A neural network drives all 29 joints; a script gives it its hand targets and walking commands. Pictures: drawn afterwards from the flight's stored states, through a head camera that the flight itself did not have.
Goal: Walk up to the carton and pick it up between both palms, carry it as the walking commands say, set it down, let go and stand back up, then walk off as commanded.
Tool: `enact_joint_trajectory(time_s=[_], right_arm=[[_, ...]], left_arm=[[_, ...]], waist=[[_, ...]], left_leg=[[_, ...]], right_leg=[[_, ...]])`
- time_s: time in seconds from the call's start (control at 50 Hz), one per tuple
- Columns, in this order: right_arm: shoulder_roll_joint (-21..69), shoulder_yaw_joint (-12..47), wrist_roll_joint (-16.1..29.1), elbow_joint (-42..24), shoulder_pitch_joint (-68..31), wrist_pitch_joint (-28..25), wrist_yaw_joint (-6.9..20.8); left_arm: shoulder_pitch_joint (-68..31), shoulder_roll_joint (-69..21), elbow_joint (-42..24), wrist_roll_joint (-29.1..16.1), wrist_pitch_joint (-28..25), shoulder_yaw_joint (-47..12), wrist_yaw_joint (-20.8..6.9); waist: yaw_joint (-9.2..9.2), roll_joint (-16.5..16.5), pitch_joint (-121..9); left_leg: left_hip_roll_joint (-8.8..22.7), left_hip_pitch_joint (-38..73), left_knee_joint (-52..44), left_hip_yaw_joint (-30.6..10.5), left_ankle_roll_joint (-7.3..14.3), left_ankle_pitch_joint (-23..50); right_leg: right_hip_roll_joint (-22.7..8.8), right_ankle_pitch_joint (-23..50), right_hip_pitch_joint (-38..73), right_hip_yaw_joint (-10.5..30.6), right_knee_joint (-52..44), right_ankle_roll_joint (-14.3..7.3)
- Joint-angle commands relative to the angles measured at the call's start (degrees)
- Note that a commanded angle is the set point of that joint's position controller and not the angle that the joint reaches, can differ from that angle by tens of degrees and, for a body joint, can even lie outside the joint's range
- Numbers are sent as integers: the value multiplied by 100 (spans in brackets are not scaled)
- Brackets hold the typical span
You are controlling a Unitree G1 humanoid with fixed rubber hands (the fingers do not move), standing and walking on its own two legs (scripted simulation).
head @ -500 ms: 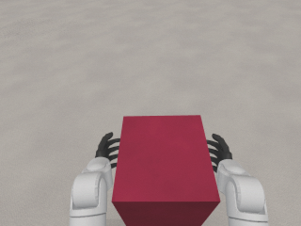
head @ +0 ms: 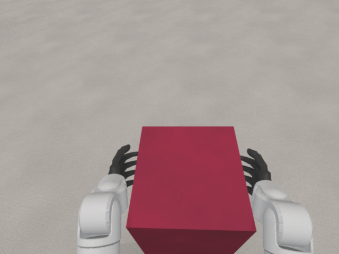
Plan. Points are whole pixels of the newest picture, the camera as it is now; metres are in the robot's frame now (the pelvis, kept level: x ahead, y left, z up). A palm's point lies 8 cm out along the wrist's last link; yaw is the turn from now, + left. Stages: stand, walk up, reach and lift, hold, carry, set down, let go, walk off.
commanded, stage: carry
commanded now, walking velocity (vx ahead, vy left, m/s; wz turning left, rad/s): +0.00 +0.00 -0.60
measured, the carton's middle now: (187, 195) +0.27 +0.00 +0.01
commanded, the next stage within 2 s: none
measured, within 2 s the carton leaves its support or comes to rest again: neither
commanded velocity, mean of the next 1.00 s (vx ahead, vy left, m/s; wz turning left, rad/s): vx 0.00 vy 0.00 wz -0.60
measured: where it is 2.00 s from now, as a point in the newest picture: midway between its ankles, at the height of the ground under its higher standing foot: outside the picture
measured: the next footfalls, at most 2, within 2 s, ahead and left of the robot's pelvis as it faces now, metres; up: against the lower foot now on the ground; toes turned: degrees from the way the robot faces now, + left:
left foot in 0.90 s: +0.07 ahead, +0.08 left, +0.00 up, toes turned -13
right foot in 1.18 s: +0.03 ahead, -0.18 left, +0.00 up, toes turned -56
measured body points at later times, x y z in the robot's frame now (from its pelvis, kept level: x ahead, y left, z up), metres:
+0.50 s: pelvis +0.02 -0.01 +0.00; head +0.04 -0.02 +0.45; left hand +0.32 +0.09 +0.08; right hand +0.26 -0.20 +0.07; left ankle +0.06 +0.11 -0.73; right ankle -0.03 -0.07 -0.73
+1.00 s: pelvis +0.04 -0.02 -0.01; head +0.08 -0.03 +0.44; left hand +0.35 +0.00 +0.06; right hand +0.23 -0.27 +0.07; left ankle +0.03 +0.09 -0.73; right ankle -0.05 -0.07 -0.70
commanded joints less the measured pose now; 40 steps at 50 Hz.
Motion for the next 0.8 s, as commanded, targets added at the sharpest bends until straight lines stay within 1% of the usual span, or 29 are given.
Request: enact_joint_trajectory(time_s=[0.0,0.04,0.06,0.1,0.12,0.16,0.2,0.22,0.26,0.28,0.3,0.34,0.38,0.4,0.42,0.44,0.46,0.48,0.52,0.54,0.56,0.58,0.6,0.62,0.64,0.66,0.7,0.74,0.78], right_arm=[[5057,3633,1988,-1415,-2510,-150,570],[5116,3631,1998,-1304,-2456,-100,572],[5099,3649,1996,-1338,-2512,-95,582],[5099,3596,1978,-1252,-2385,-76,573],[5161,3687,2045,-1389,-2532,-134,595],[5169,3641,2008,-1492,-2398,-177,598],[5182,3713,2047,-1482,-2568,-167,597],[5161,3647,1975,-1444,-2416,-167,577],[5231,3701,1986,-1425,-2365,-181,582],[5182,3696,1978,-1464,-2371,-178,599],[5134,3763,2053,-1620,-2477,-193,630],[5164,3757,2050,-1611,-2578,-181,618],[5209,3835,2122,-1770,-2502,-201,646],[5262,3852,2173,-1817,-2585,-199,663],[5246,3770,2109,-1668,-2298,-214,656],[5192,3749,2120,-1805,-2380,-263,658],[5210,3693,2054,-1628,-2154,-252,625],[5285,3655,2012,-1628,-2181,-278,594],[5083,3689,1942,-1583,-2073,-246,553],[5191,3797,1980,-1724,-2336,-261,542],[5146,3824,1995,-1820,-2331,-297,542],[5099,3827,1964,-1822,-2318,-245,570],[5138,3887,2060,-1951,-2537,-250,590],[5093,3880,2070,-1847,-2452,-257,589],[5212,3912,2098,-1920,-2513,-293,575],[5278,3964,2153,-1846,-2462,-293,580],[5341,3975,2162,-1952,-2395,-271,564],[5338,3988,2176,-1869,-2388,-207,554],[5232,3869,2159,-1699,-2207,-141,558]], left_arm=[[-1977,-5093,-1535,-2120,-123,-3483,-585],[-1971,-5106,-1540,-2121,-99,-3441,-573],[-1803,-5126,-1369,-2036,-67,-3434,-585],[-1816,-5075,-1394,-2061,-64,-3420,-566],[-1852,-5121,-1521,-2095,-119,-3439,-597],[-1804,-5243,-1555,-2144,-128,-3549,-613],[-1759,-5172,-1484,-2094,-111,-3453,-614],[-1794,-5276,-1452,-2163,-98,-3509,-635],[-1765,-5274,-1457,-2188,-122,-3490,-667],[-1786,-5234,-1542,-2174,-135,-3477,-664],[-1657,-5214,-1475,-2091,-155,-3453,-648],[-1755,-5256,-1509,-2092,-144,-3480,-622],[-1531,-5329,-1561,-2106,-178,-3488,-621],[-1539,-5371,-1596,-2070,-188,-3504,-599],[-1514,-5298,-1671,-2113,-196,-3582,-596],[-1504,-5284,-1672,-2112,-199,-3577,-613],[-1488,-5294,-1654,-2127,-173,-3581,-613],[-1693,-5328,-1802,-2251,-178,-3672,-637],[-1363,-5117,-1553,-2141,-129,-3514,-651],[-1523,-5322,-1496,-2184,-142,-3520,-673],[-1443,-5253,-1562,-2218,-172,-3511,-702],[-1459,-5256,-1542,-2206,-171,-3477,-710],[-1514,-5276,-1588,-2211,-185,-3495,-697],[-1560,-5169,-1666,-2189,-188,-3489,-679],[-1646,-5223,-1768,-2184,-213,-3531,-678],[-1637,-5093,-1900,-2162,-251,-3456,-676],[-1358,-5160,-1778,-2097,-232,-3404,-675],[-1352,-5073,-1748,-2066,-205,-3324,-671],[-1363,-5015,-1728,-2025,-170,-3343,-616]], waist=[[-44,-451,-1711],[-44,-618,-1654],[-46,-505,-1536],[-98,-345,-1610],[-128,-164,-1738],[-81,363,-1792],[-53,314,-1676],[-42,331,-1717],[-39,-156,-1678],[-29,-473,-1754],[-20,-709,-1612],[-60,-844,-1511],[-133,-667,-1671],[-158,-293,-1783],[-176,142,-1995],[-156,610,-1976],[-133,983,-1984],[-107,962,-2035],[-39,621,-1780],[-22,283,-1733],[-10,-33,-1765],[13,-823,-1826],[0,-1412,-1743],[-2,-1267,-1758],[-27,-943,-1781],[-57,-917,-1724],[-71,-1155,-1788],[-58,-1448,-1771],[-26,-1281,-1749]], left_leg=[[1050,910,624,-132,-80,891],[963,936,667,-46,-111,369],[808,1008,445,32,-174,0],[1036,1595,179,-94,-52,266],[1406,1837,244,-304,73,1124],[1798,2153,171,-383,258,1979],[1977,2111,166,-360,312,2030],[1842,1950,294,-96,197,1793],[1532,1277,720,140,-19,1196],[1226,910,1041,238,-164,518],[966,600,1061,305,-321,-269],[632,710,818,293,-394,-1057],[944,1515,402,174,-231,-28],[1225,2141,98,37,-61,898],[1808,2857,211,-170,183,2232],[2261,3187,241,-344,361,3085],[2503,3321,190,-426,479,3550],[2579,3210,199,-277,496,3559],[2376,2601,392,135,219,2906],[2082,2284,793,408,49,2410],[1783,1498,1242,426,-146,1295],[1280,557,1767,624,-440,-370],[628,-34,1796,510,-608,-2427],[309,-251,1990,206,-717,-2642],[235,-334,2053,33,-728,-2474],[168,-432,2156,-90,-725,-2281],[60,-585,2012,-172,-684,-2092],[-42,-565,1878,-251,-672,-2066],[-44,-304,1403,-302,-605,-1860]], right_leg=[[-1241,2115,79,1291,-11,-154],[-1296,2346,6,1479,-123,-235],[-1271,2187,-173,1533,-209,-239],[-1033,1607,-619,1309,-35,-146],[-816,1363,-765,1026,310,-38],[-524,327,-978,629,434,112],[-410,-360,-1002,535,189,126],[-506,-101,-756,704,-126,67],[-870,1271,-210,1225,-182,-107],[-1217,2523,10,1790,-214,-251],[-1425,3531,243,2083,-250,-417],[-1429,4613,183,2258,-302,-454],[-1075,3977,-164,1788,53,-246],[-789,3069,-698,1418,427,-103],[-529,2030,-1273,1018,797,68],[-286,693,-1710,661,970,206],[-229,-581,-1822,554,1050,252],[-255,-1017,-1587,466,900,241],[-292,-607,-1055,483,34,155],[-362,281,-691,643,-502,65],[-713,1860,-29,1236,-453,-96],[-1271,4653,667,2053,-210,-375],[-1574,6529,1005,2883,-387,-504],[-1642,7167,1251,3114,-491,-517],[-1530,6967,1496,2939,-448,-506],[-1467,6978,1592,3044,-464,-398],[-1322,7126,1908,2962,-307,-432],[-1350,6834,1925,3115,-435,-460],[-1401,6238,1674,3222,-490,-587]])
